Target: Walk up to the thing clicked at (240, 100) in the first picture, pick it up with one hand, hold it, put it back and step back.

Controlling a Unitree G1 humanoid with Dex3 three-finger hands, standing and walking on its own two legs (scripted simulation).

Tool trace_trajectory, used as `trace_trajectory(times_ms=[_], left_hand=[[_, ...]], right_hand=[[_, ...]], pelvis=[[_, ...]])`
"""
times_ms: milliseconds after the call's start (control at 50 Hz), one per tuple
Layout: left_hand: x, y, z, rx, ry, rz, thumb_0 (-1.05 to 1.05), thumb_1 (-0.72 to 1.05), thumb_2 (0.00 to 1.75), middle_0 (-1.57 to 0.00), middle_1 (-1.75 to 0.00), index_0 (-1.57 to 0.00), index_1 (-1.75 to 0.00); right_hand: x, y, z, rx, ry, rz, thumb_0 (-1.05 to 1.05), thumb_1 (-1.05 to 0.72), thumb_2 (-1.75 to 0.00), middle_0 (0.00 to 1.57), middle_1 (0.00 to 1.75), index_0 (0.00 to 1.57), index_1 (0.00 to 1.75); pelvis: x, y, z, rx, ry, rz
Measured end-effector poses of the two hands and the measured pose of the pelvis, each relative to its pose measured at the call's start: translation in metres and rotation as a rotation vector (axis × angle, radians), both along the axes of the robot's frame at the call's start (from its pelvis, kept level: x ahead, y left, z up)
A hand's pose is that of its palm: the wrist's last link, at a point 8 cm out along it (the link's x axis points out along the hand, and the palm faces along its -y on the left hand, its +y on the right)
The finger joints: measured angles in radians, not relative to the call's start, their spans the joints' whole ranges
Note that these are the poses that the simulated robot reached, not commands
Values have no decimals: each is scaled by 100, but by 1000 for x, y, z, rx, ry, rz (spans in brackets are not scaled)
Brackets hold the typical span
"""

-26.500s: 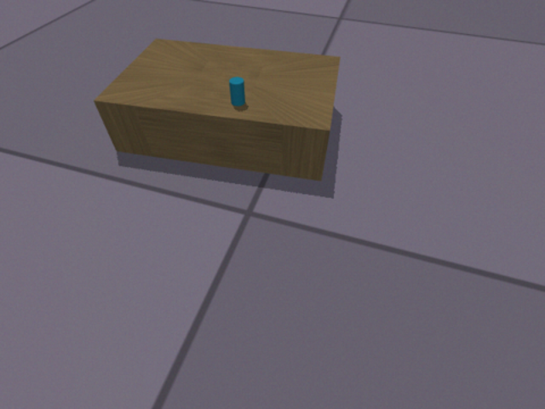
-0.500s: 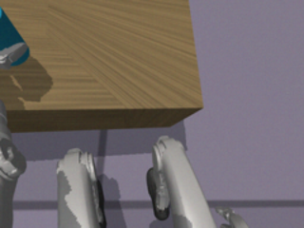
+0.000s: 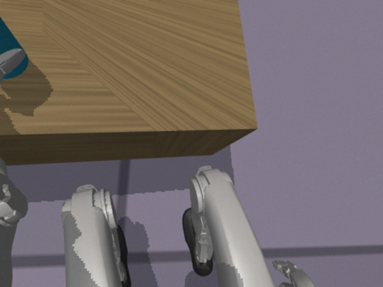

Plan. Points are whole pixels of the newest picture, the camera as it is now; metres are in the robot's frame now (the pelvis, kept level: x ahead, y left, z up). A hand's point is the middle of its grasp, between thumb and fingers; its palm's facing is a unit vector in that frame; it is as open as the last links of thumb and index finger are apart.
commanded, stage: loosen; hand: left
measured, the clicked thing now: out of the picture +0.55 +0.27 +0.01
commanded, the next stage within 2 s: lower in 0.16 s
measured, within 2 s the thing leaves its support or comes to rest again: rests again in 0.44 s
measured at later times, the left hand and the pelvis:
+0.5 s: hand out of the picture +0.56 +0.27 +0.00, palm faces +0.30 -0.95 -0.02, open 10.1 cm; pelvis +0.00 +0.00 -0.01, yaw +0 degrees
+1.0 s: hand out of the picture +0.56 +0.28 +0.00, palm faces +0.31 -0.95 -0.01, open 16.6 cm; pelvis +0.00 +0.00 -0.01, yaw -1 degrees
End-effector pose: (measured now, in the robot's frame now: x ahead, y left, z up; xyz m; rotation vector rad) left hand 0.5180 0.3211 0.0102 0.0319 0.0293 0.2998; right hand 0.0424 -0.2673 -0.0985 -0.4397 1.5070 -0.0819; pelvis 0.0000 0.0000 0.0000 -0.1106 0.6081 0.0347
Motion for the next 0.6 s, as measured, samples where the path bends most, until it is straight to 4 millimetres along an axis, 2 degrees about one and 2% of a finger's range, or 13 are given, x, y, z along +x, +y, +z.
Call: trace_trajectory(times_ms=[200,360,500,600], left_hand=[[-1,1,-9,5,-5,-7,-1,-52,102,-80,-108,-81,-107],[2,0,-5,-23,-25,6,-1,-42,81,-85,-93,-86,-91],[2,-1,-13,-12,-4,5,-1,-40,84,-85,-92,-86,-91],[2,0,-13,-22,-28,19,-1,-35,73,-84,-86,-85,-85]], right_hand=[[-1,0,-6,-7,6,4,0,-92,-90,20,30,21,30],[0,0,-7,-8,5,2,0,-92,-90,20,30,21,30],[2,0,-8,-5,6,5,0,-92,-90,20,30,21,30],[3,0,-9,-6,13,8,0,-92,-90,20,30,21,30]], pelvis=[[-2,0,-7,-3,-5,-1],[0,0,-8,-5,-3,0],[0,1,-9,-8,-2,-2],[1,1,-10,-7,-1,-2]])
